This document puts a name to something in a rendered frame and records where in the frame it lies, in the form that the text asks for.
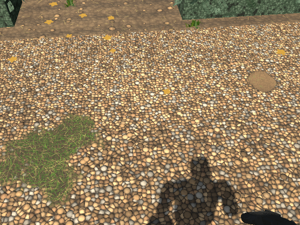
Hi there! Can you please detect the robot right hand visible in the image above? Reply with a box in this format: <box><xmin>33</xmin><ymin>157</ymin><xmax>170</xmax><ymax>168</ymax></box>
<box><xmin>241</xmin><ymin>209</ymin><xmax>299</xmax><ymax>225</ymax></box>

